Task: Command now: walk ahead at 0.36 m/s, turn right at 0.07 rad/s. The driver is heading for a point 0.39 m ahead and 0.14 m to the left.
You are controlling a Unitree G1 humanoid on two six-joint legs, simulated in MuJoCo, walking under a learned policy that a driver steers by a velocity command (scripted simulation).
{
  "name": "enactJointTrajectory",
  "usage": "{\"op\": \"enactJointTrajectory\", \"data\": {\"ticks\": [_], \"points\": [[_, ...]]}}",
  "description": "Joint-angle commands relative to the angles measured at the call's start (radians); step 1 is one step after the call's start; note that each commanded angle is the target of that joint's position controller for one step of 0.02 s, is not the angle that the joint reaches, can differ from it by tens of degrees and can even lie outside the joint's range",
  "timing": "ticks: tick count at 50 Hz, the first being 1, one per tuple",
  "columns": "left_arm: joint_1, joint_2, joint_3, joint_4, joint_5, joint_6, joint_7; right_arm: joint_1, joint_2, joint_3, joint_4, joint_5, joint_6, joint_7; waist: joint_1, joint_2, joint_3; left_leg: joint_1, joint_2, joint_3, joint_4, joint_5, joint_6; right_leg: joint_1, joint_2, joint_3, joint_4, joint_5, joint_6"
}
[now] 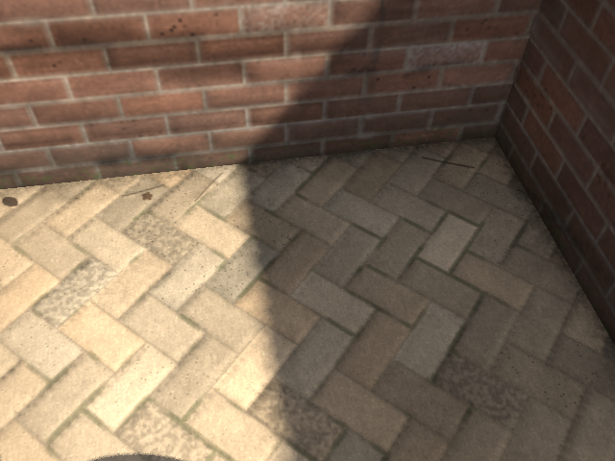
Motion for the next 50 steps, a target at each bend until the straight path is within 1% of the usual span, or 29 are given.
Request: {"op": "enactJointTrajectory", "data": {"ticks": [1,4,5,6,7,8,9,10,11,12,13,14,17,21,26,28,29,30,31,32,33,34,35,36,37,39,44,47,50], "points": [[-0.072,0.021,-0.006,-0.061,-0.008,-0.019,0.005,0.012,-0.137,-0.024,-0.025,0.001,-0.013,-0.003,0.006,0.115,0.016,-0.080,0.223,-0.072,-0.020,0.625,0.099,0.131,0.054,-0.071,-0.126,0.099,0.004],[-0.054,0.044,0.001,-0.047,-0.004,-0.028,0.021,0.017,-0.141,-0.022,0.000,-0.001,-0.003,-0.013,0.018,0.136,-0.006,-0.012,0.242,-0.099,0.084,0.706,0.069,0.203,0.081,-0.048,-0.192,0.072,-0.025],[-0.005,0.057,0.007,-0.027,0.001,-0.033,0.027,0.008,-0.144,-0.023,0.004,0.001,0.001,-0.018,0.041,0.133,-0.018,0.003,0.238,-0.119,0.144,0.728,0.056,0.256,0.094,-0.040,-0.238,0.066,-0.037],[0.088,0.070,0.013,0.009,0.011,-0.044,0.036,-0.008,-0.145,-0.022,0.005,0.008,0.006,-0.022,0.086,0.103,-0.049,-0.005,0.207,-0.116,0.258,0.720,0.036,0.369,0.105,-0.044,-0.331,0.136,-0.052],[0.183,0.120,0.026,0.037,0.025,-0.060,0.046,0.004,-0.130,-0.017,-0.005,0.016,0.002,-0.025,0.112,0.052,-0.122,-0.094,0.162,-0.103,0.406,0.551,0.011,0.555,0.014,0.015,-0.330,0.387,-0.070],[0.277,0.204,0.046,0.034,0.040,-0.061,0.054,0.088,-0.052,0.002,-0.036,0.036,0.001,-0.031,0.105,-0.124,-0.290,-0.312,0.084,-0.057,0.693,0.004,-0.019,0.857,-0.289,0.253,-0.216,0.885,-0.169],[0.270,0.203,0.057,0.022,-0.015,-0.039,0.050,0.144,-0.076,-0.009,-0.013,0.049,0.024,-0.047,0.114,-0.191,-0.449,-0.396,-0.014,-0.067,0.939,-0.457,-0.025,0.914,-0.406,0.408,-0.231,1.036,-0.296],[0.226,0.159,0.049,0.008,-0.039,-0.024,0.049,0.097,-0.137,-0.031,-0.006,0.020,0.046,-0.052,0.099,-0.060,-0.371,-0.431,0.028,-0.117,0.999,-0.431,-0.026,0.797,-0.354,0.322,-0.286,0.893,-0.281],[0.142,0.110,0.035,-0.005,-0.034,-0.019,0.056,0.033,-0.121,-0.034,-0.019,0.006,0.057,-0.045,0.073,-0.037,-0.247,-0.465,0.062,-0.111,0.995,-0.373,-0.032,0.680,-0.307,0.248,-0.340,0.720,-0.250],[0.092,0.072,0.023,-0.008,-0.029,-0.016,0.066,-0.005,-0.101,-0.034,-0.026,-0.003,0.067,-0.038,0.051,-0.036,-0.143,-0.467,0.093,-0.104,0.960,-0.314,-0.042,0.561,-0.261,0.176,-0.401,0.607,-0.217],[0.066,0.060,0.020,-0.005,-0.029,-0.013,0.076,-0.017,-0.090,-0.037,-0.030,-0.013,0.082,-0.030,0.030,-0.056,-0.096,-0.437,0.110,-0.099,0.927,-0.265,-0.056,0.471,-0.229,0.120,-0.446,0.513,-0.195],[0.060,0.063,0.022,-0.005,-0.023,-0.011,0.080,-0.001,-0.078,-0.037,-0.025,-0.021,0.098,-0.025,0.019,-0.062,-0.090,-0.392,0.101,-0.078,0.940,-0.233,-0.066,0.409,-0.211,0.079,-0.465,0.480,-0.189],[0.038,0.074,0.030,-0.006,-0.013,-0.014,0.081,-0.005,-0.064,-0.043,-0.040,-0.017,0.126,-0.020,-0.007,-0.046,-0.107,-0.375,0.099,-0.063,0.912,-0.195,-0.079,0.348,-0.209,0.010,-0.494,0.344,-0.210],[0.030,0.087,0.039,0.003,-0.007,-0.001,0.081,-0.114,-0.058,-0.037,-0.097,-0.022,0.149,-0.003,0.016,-0.086,-0.075,-0.372,0.126,-0.035,0.710,-0.128,-0.072,0.321,-0.204,-0.041,-0.527,0.029,-0.195],[0.062,0.137,0.061,0.015,-0.005,0.026,0.071,-0.183,-0.079,-0.039,-0.157,-0.015,0.151,0.010,0.049,-0.077,-0.087,-0.305,0.110,0.014,0.547,-0.190,-0.046,0.356,-0.258,-0.044,-0.476,-0.084,-0.185],[0.050,0.155,0.070,0.017,-0.012,0.037,0.070,-0.164,-0.077,-0.040,-0.167,-0.014,0.142,0.010,0.029,-0.058,-0.086,-0.223,0.092,0.031,0.405,-0.148,-0.022,0.340,-0.254,-0.073,-0.408,-0.109,-0.141],[0.069,0.151,0.073,0.025,-0.010,0.044,0.069,-0.132,-0.088,-0.043,-0.159,-0.014,0.132,0.007,0.018,-0.012,-0.085,-0.153,0.082,0.008,0.299,-0.094,-0.005,0.304,-0.233,-0.104,-0.339,-0.136,-0.091],[0.113,0.117,0.070,0.034,-0.005,0.055,0.062,-0.107,-0.143,-0.055,-0.158,-0.022,0.118,-0.002,0.018,0.160,-0.058,-0.130,0.185,-0.180,0.092,-0.085,0.023,0.243,-0.154,-0.180,-0.153,-0.239,-0.015],[0.098,0.041,0.050,-0.031,-0.016,0.064,0.065,-0.131,-0.297,-0.090,-0.195,-0.016,0.114,-0.011,0.032,0.417,-0.003,-0.121,0.457,-0.607,-0.017,0.063,0.144,-0.011,0.052,-0.222,0.048,-0.541,0.072],[-0.004,0.089,0.058,-0.043,-0.005,0.079,0.075,-0.056,-0.290,-0.100,-0.167,-0.023,0.117,-0.024,-0.033,0.260,0.017,-0.179,0.460,-0.556,0.008,0.185,0.224,-0.003,0.057,-0.055,0.223,-0.531,0.066],[0.012,0.075,0.057,-0.040,-0.020,0.085,0.072,-0.090,-0.244,-0.087,-0.163,-0.018,0.118,-0.033,0.013,0.214,0.010,-0.190,0.395,-0.462,0.035,0.203,0.216,0.005,0.049,-0.009,0.269,-0.450,0.062],[0.037,0.077,0.058,-0.025,-0.028,0.077,0.069,-0.164,-0.207,-0.076,-0.177,-0.011,0.121,-0.035,0.048,0.183,0.016,-0.194,0.323,-0.383,0.039,0.171,0.175,0.015,0.041,0.012,0.259,-0.355,0.054],[0.052,0.093,0.065,-0.014,-0.017,0.069,0.067,-0.227,-0.189,-0.072,-0.199,-0.006,0.121,-0.035,0.066,0.193,-0.009,-0.162,0.273,-0.343,0.053,0.191,0.149,0.015,0.050,0.012,0.263,-0.300,0.047],[0.077,0.104,0.069,0.002,-0.003,0.065,0.063,-0.247,-0.164,-0.065,-0.212,-0.002,0.119,-0.033,0.068,0.189,-0.045,-0.132,0.252,-0.317,0.075,0.302,0.151,0.030,0.060,0.003,0.292,-0.276,0.048],[0.081,0.105,0.072,0.002,-0.002,0.065,0.060,-0.231,-0.157,-0.062,-0.213,0.003,0.116,-0.029,0.064,0.159,-0.080,-0.105,0.250,-0.315,0.091,0.372,0.157,0.041,0.067,0.006,0.310,-0.274,0.052],[0.066,0.087,0.068,-0.011,-0.013,0.068,0.059,-0.193,-0.174,-0.069,-0.206,0.005,0.110,-0.025,0.051,0.129,-0.095,-0.062,0.253,-0.333,0.103,0.390,0.164,0.031,0.067,0.017,0.278,-0.275,0.064],[0.011,0.083,0.060,-0.046,-0.020,0.076,0.069,-0.139,-0.200,-0.080,-0.201,-0.006,0.114,-0.027,0.008,0.169,-0.072,-0.044,0.258,-0.428,0.106,0.272,0.186,0.046,0.079,0.035,0.120,-0.311,0.069],[0.004,0.084,0.055,-0.064,-0.026,0.068,0.074,-0.151,-0.217,-0.087,-0.208,-0.012,0.118,-0.021,0.004,0.167,-0.078,-0.085,0.249,-0.473,0.127,0.285,0.186,0.121,0.101,0.038,0.040,-0.328,0.057],[0.028,0.091,0.053,-0.076,-0.035,0.058,0.079,-0.182,-0.224,-0.092,-0.215,-0.013,0.122,-0.013,0.017,0.176,-0.091,-0.119,0.235,-0.528,0.149,0.340,0.165,0.216,0.127,0.040,-0.054,-0.339,0.037]]}}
